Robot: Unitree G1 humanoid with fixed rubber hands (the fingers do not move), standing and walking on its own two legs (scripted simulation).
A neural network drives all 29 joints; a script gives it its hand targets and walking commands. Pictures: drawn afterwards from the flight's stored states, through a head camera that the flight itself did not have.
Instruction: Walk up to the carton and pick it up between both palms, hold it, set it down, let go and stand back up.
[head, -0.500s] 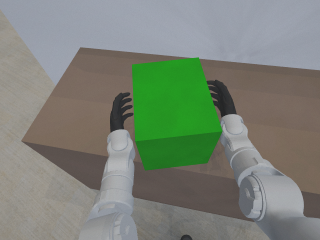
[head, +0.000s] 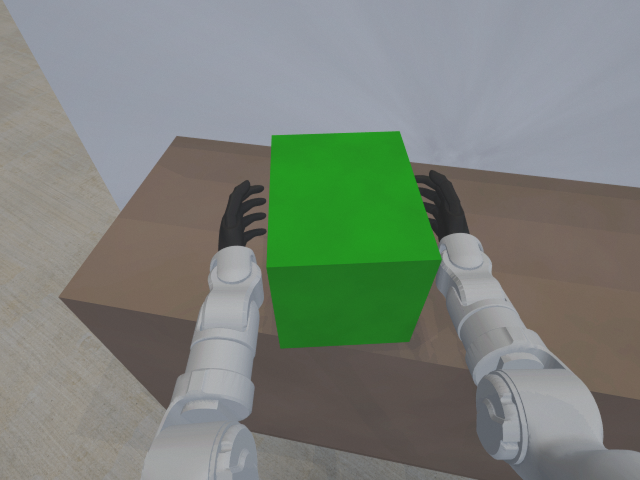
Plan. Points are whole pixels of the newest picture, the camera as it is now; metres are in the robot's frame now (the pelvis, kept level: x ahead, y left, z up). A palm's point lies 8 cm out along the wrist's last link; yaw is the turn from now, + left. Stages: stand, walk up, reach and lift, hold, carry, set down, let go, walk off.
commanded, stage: reach and lift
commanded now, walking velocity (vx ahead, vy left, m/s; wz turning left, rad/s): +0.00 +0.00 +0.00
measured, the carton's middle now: (340, 238) +0.43 -0.01 +0.04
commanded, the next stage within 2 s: hold in 1.66 s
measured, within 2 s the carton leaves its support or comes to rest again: neither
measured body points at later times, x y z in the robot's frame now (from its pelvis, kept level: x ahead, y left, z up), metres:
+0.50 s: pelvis +0.00 +0.02 +0.00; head -0.01 +0.04 +0.45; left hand +0.39 +0.16 +0.13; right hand +0.40 -0.13 +0.11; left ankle -0.01 +0.14 -0.75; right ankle +0.04 -0.09 -0.75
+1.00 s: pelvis +0.00 +0.03 +0.00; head -0.03 +0.06 +0.45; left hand +0.37 +0.16 +0.16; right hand +0.37 -0.12 +0.14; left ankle -0.01 +0.14 -0.75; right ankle +0.04 -0.09 -0.75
